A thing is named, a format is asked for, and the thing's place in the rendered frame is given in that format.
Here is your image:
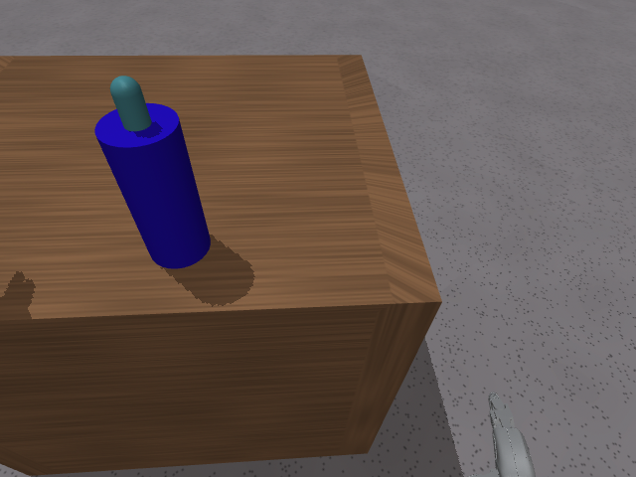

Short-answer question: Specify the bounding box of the right robot hand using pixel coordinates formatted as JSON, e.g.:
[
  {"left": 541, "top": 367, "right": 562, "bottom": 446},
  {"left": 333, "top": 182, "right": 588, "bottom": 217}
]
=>
[{"left": 468, "top": 393, "right": 536, "bottom": 477}]

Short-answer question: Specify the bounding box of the bottle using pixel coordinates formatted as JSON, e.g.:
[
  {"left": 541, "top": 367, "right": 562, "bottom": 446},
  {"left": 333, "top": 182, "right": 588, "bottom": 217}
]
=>
[{"left": 94, "top": 76, "right": 211, "bottom": 269}]

